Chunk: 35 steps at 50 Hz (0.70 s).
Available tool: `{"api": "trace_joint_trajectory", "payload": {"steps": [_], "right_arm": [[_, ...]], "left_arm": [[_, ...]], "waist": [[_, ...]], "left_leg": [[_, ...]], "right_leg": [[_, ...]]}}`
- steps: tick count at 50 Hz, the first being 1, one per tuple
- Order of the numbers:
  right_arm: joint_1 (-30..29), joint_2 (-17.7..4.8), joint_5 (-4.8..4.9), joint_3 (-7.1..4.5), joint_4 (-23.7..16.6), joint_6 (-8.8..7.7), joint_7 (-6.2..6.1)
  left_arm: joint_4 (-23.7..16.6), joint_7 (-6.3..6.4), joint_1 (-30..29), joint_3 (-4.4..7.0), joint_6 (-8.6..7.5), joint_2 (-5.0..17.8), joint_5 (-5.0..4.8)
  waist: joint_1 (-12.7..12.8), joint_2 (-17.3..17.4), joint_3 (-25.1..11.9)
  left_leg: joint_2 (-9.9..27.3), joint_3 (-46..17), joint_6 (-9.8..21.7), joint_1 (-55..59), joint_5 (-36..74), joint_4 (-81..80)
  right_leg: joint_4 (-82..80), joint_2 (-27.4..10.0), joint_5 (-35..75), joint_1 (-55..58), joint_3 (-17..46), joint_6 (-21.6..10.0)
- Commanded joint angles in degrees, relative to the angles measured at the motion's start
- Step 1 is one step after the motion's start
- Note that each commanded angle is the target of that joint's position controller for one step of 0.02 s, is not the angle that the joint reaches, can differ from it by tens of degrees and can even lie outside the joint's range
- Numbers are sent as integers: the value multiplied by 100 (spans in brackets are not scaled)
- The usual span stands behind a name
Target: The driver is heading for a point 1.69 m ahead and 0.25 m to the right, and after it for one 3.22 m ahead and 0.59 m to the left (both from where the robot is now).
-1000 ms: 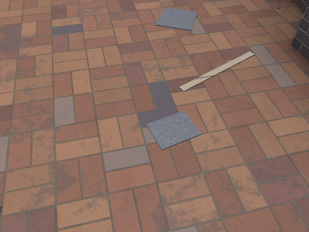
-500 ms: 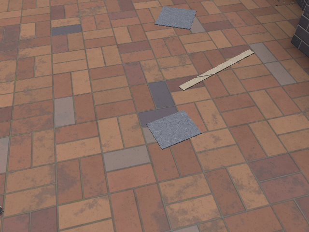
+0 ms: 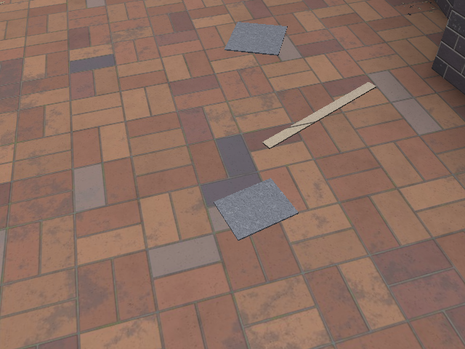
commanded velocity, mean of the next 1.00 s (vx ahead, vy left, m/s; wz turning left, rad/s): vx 0.45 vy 0.00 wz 0.00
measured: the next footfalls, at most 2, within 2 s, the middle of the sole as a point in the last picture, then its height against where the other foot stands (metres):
left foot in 0.44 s outside the picture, level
right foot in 0.98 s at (287, 297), level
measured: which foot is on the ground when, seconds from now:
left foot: up 0.00-0.42, down 0.44-0.98, up 1.00-1.00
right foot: down 0.00-0.46, up 0.48-0.96, down 0.98-1.00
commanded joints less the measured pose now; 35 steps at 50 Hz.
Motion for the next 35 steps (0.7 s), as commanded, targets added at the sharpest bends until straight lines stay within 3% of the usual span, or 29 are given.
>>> {"api": "trace_joint_trajectory", "payload": {"steps": [1,2,3,5,7,9,12,16,18,19,20,21,22,23,24,25,26,27,28,30,32,35], "right_arm": [[-1156,-261,22,-16,-914,-286,-9],[-1111,-526,112,-78,-874,-361,6],[-950,-504,138,-77,-779,-417,69],[-1002,-581,24,-145,-695,-485,123],[-1199,-504,-34,-174,-733,-488,207],[-1502,-280,-45,-119,-846,-446,261],[-2348,-64,-30,3,-1182,-433,297],[-2836,-247,25,19,-1417,-427,381],[-2796,-411,20,-28,-1471,-453,422],[-2582,-545,11,-89,-1440,-466,427],[-2128,-713,7,-179,-1331,-465,410],[-1192,-928,28,-318,-1041,-443,371],[-168,-1186,13,-429,-780,-405,309],[583,-1756,-132,-557,-602,-372,293],[459,-1306,-119,-409,-562,-369,320],[-181,-983,-79,-305,-619,-407,326],[-744,-771,-84,-239,-745,-440,334],[-1087,-589,-135,-184,-783,-472,367],[-1248,-461,-195,-147,-770,-508,388],[-1187,-412,-191,-133,-649,-530,401],[-981,-577,-183,-156,-521,-556,340],[-630,-768,-178,-187,-409,-525,201]], "left_arm": [[317,-125,2035,350,-179,1579,69],[174,-138,1532,214,-253,1146,145],[3,-140,1160,139,-294,830,108],[-163,-172,845,72,-279,664,56],[-133,-134,1113,-12,-190,411,111],[-149,-54,1298,-13,-115,507,135],[-275,45,1276,18,-59,756,150],[-243,75,1464,95,-67,898,42],[-265,78,1376,146,-39,946,18],[-304,77,1286,177,-15,1012,38],[-346,74,1197,210,26,1082,70],[-401,69,1112,200,82,1041,114],[-528,57,1046,148,96,960,171],[-638,-29,1788,-82,-10,93,173],[-560,-67,1614,-63,-200,218,38],[-819,-83,935,89,-315,726,-151],[-938,-51,508,113,-363,834,-187],[-947,3,344,159,-343,817,-121],[-919,35,468,195,-263,719,-51],[-896,49,647,187,-109,465,-12],[-1063,65,337,220,-41,511,33],[-1385,48,-502,245,-67,583,98]], "waist": [[810,-2072,429],[505,-1222,693],[329,-887,890],[223,-664,875],[281,-788,685],[332,-725,626],[457,-663,803],[419,-790,1000],[225,-775,894],[45,-834,670],[-229,-942,284],[-689,-930,-297],[-1116,-745,-955],[-795,838,-2051],[-817,1070,-2230],[-655,868,-1048],[-460,357,-478],[-251,32,-143],[-16,154,-58],[161,274,43],[185,229,268],[-1,77,452]], "left_leg": [[-457,266,65,-3315,-921,2051],[-81,-202,159,-3651,-793,3006],[147,-259,279,-3856,-199,3299],[464,-47,338,-3919,697,3008],[543,210,233,-3599,1162,2593],[500,413,67,-3536,1449,2088],[302,633,-84,-2959,2055,741],[183,612,40,-2472,2411,-94],[138,552,218,-2274,2285,-335],[23,604,319,-1899,2161,-354],[-155,718,435,-1241,2018,-286],[-323,816,596,-90,1984,-295],[243,179,858,1585,1786,-164],[1892,-2707,1874,3750,334,-669],[2200,-4278,1961,3579,-284,-1844],[1966,-3428,1587,2641,-256,-1973],[1772,-2538,1403,1639,369,-2087],[1534,-1844,1280,792,1066,-2236],[1292,-1321,1173,253,1407,-2389],[1108,-873,1218,-270,1634,-2651],[1086,-618,1318,-462,1823,-2861],[1064,-432,1294,-184,2041,-2963]], "right_leg": [[-2486,-2262,-1152,2102,4236,-1210],[-2492,-2396,-1263,1853,4367,-1297],[-2448,-2153,-1047,1769,3670,-1111],[-2508,-1709,69,1812,2501,-739],[-2528,-1343,1401,1810,1643,-573],[-2537,-1235,2198,1769,1218,-627],[-2753,-1105,2202,1145,836,-641],[-2869,-1357,2266,1186,719,-664],[-2584,-1516,2975,1598,633,-563],[-2236,-1549,3934,1772,561,-494],[-1633,-1521,5067,1849,457,-418],[-561,-1311,5732,1646,281,-288],[901,-1098,4802,557,210,-124],[3383,-28,1516,-1660,109,275],[4362,227,-1053,-2332,963,182],[4683,-133,-786,-2891,931,43],[4482,-462,-222,-2763,776,-28],[4120,-684,176,-2470,670,-18],[3809,-873,425,-2041,701,-12],[3473,-954,504,-1697,625,37],[3052,-1015,804,-1977,548,149],[1914,-1042,1774,-2584,503,302]]}}
Velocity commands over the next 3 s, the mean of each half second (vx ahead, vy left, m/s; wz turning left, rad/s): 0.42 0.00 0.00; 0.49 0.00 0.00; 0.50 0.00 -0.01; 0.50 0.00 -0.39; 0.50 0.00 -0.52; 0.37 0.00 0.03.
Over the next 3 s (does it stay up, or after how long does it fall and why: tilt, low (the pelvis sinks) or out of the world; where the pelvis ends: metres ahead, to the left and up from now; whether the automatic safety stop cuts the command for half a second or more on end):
stays up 1.59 -0.19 0.01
